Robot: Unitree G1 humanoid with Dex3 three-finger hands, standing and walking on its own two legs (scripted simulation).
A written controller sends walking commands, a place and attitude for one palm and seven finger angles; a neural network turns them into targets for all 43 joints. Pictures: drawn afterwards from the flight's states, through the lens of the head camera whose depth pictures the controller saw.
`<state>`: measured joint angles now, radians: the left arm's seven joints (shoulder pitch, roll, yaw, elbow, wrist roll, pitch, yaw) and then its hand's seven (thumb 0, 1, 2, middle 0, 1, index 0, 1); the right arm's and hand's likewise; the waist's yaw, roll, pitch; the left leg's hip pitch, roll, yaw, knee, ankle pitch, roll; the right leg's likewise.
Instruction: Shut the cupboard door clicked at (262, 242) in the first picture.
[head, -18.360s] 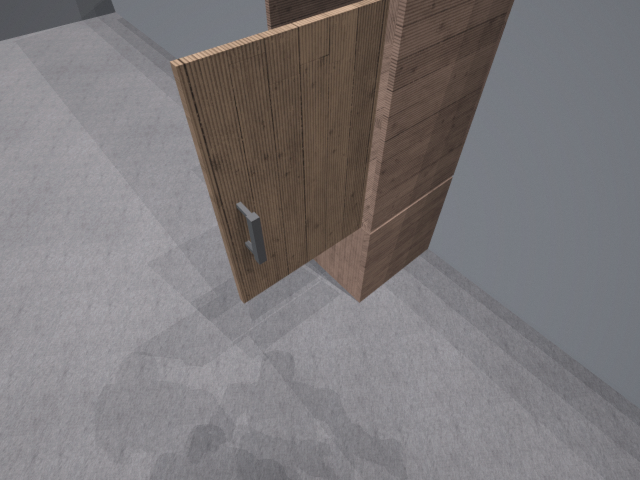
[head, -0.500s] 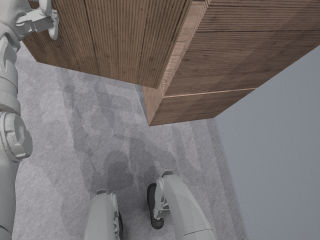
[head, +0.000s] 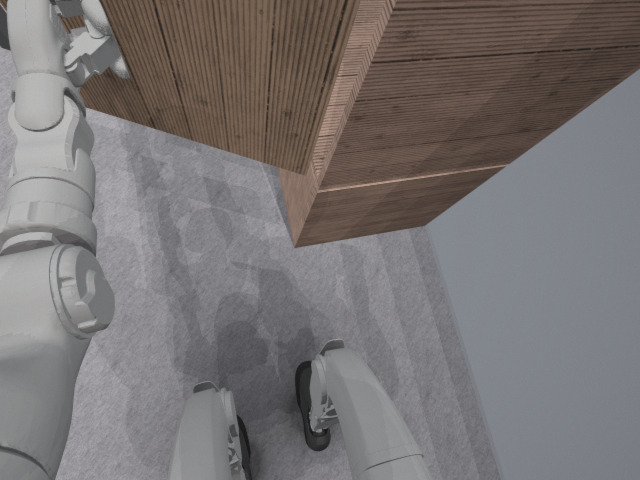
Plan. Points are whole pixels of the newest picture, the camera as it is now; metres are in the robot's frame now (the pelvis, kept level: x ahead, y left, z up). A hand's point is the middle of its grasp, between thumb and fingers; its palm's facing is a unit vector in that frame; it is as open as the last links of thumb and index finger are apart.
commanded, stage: pull the fist back off the door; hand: left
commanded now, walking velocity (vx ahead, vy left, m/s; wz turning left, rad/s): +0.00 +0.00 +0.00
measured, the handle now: out of the picture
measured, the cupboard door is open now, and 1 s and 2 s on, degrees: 63 63 63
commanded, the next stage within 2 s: draw the hand back to the body in 0.56 s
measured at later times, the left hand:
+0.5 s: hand (111, 118) +0.50 +0.13 +0.06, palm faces +0.03 -1.00 -0.03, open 3.1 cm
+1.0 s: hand (41, 153) +0.43 +0.16 +0.12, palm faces +0.07 -1.00 -0.06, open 3.1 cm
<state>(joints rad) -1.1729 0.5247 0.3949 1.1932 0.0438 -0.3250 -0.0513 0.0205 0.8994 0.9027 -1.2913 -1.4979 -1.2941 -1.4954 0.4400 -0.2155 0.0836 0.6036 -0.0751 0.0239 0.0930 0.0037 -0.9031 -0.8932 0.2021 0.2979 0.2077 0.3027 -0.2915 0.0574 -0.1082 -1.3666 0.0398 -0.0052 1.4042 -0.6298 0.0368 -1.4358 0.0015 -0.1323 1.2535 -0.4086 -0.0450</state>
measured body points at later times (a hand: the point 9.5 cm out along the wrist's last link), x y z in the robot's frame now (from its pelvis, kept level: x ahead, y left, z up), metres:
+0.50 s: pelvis +0.01 +0.00 +0.02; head +0.16 +0.02 +0.45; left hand +0.49 +0.18 +0.06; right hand +0.07 -0.28 -0.09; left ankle +0.00 +0.09 -0.59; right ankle +0.08 -0.10 -0.59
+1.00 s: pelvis +0.02 -0.01 +0.07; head +0.13 -0.01 +0.51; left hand +0.42 +0.21 +0.12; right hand +0.07 -0.25 -0.05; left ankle +0.00 +0.09 -0.59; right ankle +0.08 -0.10 -0.59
